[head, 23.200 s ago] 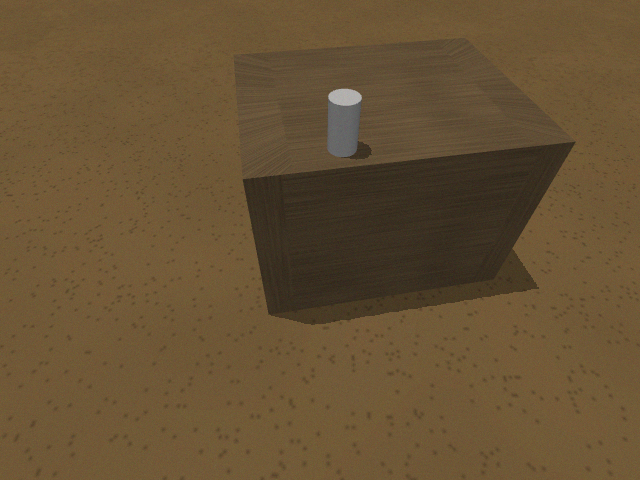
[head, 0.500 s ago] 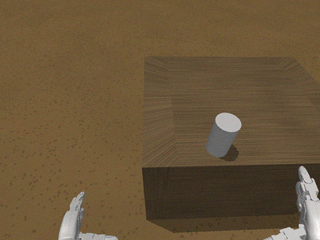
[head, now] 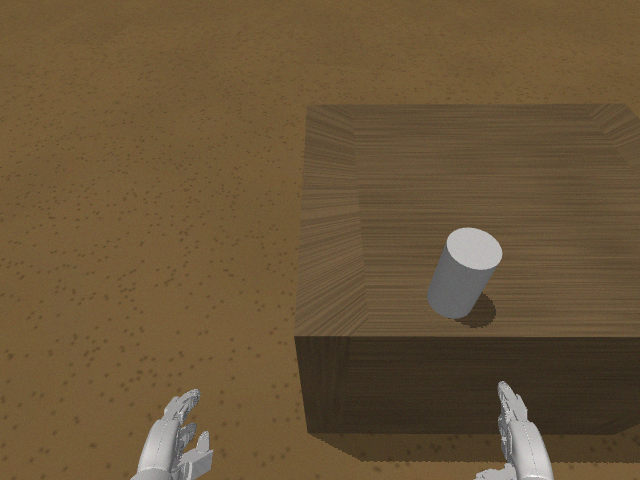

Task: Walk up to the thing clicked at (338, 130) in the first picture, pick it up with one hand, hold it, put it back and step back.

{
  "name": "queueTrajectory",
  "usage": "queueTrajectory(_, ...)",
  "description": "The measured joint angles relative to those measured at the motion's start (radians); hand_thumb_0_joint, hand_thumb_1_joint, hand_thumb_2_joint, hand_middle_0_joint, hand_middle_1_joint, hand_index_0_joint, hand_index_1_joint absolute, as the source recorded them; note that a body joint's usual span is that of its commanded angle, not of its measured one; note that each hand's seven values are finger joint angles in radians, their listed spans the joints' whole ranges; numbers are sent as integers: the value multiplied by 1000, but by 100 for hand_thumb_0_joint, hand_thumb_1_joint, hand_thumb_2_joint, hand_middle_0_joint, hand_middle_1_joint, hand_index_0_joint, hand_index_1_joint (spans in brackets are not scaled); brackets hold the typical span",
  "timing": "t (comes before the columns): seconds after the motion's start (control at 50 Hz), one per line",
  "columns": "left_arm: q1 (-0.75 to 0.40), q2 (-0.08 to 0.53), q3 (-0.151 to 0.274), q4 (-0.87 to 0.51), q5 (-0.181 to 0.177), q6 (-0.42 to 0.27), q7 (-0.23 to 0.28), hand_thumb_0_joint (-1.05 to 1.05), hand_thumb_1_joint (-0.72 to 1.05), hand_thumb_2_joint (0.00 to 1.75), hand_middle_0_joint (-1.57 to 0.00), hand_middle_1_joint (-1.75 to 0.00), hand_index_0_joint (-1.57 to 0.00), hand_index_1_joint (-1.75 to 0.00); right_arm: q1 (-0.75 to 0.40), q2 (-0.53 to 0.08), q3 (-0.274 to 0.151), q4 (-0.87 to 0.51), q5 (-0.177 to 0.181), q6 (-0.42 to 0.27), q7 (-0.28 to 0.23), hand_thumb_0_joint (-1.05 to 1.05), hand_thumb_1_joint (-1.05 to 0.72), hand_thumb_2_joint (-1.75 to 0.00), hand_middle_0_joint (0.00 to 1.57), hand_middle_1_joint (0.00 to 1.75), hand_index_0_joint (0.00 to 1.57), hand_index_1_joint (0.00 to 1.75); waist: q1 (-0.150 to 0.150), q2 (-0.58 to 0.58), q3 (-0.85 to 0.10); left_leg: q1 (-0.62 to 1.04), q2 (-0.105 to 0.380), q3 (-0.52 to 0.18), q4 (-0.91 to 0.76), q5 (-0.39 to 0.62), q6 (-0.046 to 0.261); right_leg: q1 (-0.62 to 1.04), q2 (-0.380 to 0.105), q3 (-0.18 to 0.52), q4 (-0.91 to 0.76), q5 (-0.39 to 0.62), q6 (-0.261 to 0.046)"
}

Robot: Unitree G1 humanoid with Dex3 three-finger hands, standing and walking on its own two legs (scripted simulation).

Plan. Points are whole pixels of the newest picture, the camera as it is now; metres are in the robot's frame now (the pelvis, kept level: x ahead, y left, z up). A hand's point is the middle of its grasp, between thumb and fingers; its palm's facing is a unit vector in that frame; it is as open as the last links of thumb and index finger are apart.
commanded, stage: home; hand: right
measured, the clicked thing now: (460, 275) +0.42 -0.20 -0.05
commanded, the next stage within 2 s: none
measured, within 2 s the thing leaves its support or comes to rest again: neither
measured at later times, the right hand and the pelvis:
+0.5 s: hand out of the picture +0.11 -0.25 -0.13, palm faces -0.04 +0.92 -0.38, open 17.5 cm; pelvis +0.01 +0.00 +0.00, yaw +0 degrees
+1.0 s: hand out of the picture +0.04 -0.26 -0.14, palm faces -0.05 +0.93 -0.35, open 17.6 cm; pelvis -0.01 +0.00 +0.01, yaw +0 degrees
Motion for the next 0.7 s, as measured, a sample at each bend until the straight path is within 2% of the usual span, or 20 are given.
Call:
queueTrajectory(0.22, 10, 14, 12, 44, -2, 43, -9, 2, 88, 89, -20, -29, -20, -29, -7, 9, 7, 26, 0, 9, -15, -1, 55, -5, 5, 5, 6, 5, -9, -11, 11, 3, 8, -6, -2, -11, -7, 9, 8, -7, -11, -7, -6)
queueTrajectory(0.26, 5, 29, 6, 69, 24, 46, -28, 1, 89, 89, -20, -29, -20, -29, -24, -16, 23, 69, -29, 12, 5, -1, 55, -5, 5, 5, 6, 5, -7, -10, 5, -4, 11, -6, 12, -18, -6, 4, 11, -6, -4, -11, -6)
queueTrajectory(0.3, -2, 53, 1, 102, 35, 57, -46, 1, 89, 89, -21, -29, -20, -30, -37, -55, 36, 131, -41, 30, 31, -1, 55, -5, 6, 5, 6, 5, -1, -10, -4, -7, 14, -6, 30, -30, -5, 4, 13, -6, 9, -20, -6)
queueTrajectory(0.46, -7, 150, 15, 245, 34, 86, -65, 1, 90, 89, -21, -30, -20, -30, -44, -162, 30, 360, -37, 73, 61, -1, 55, -4, 6, 5, 6, 5, 7, -18, -30, 38, 11, -7, 22, -34, -5, 49, 10, -8, 0, -24, -5)
queueTrajectory(0.58, -10, 189, 10, 346, 29, 98, -69, 1, 90, 90, -20, -30, -20, -30, -50, -196, 35, 483, -30, 87, 65, -1, 55, -4, 5, 5, 6, 4, 2, -19, -23, 80, 10, -6, -40, 4, -5, 93, 10, -9, -64, 15, -5)
queueTrajectory(0.7, -14, 194, -2, 416, 24, 101, -74, 1, 90, 90, -20, -30, -20, -30, -61, -197, 46, 560, -28, 92, 72, 0, 56, -4, 5, 5, 6, 4, -1, -20, -11, 106, 9, -4, -96, 43, -5, 116, 11, -8, -117, 54, -5)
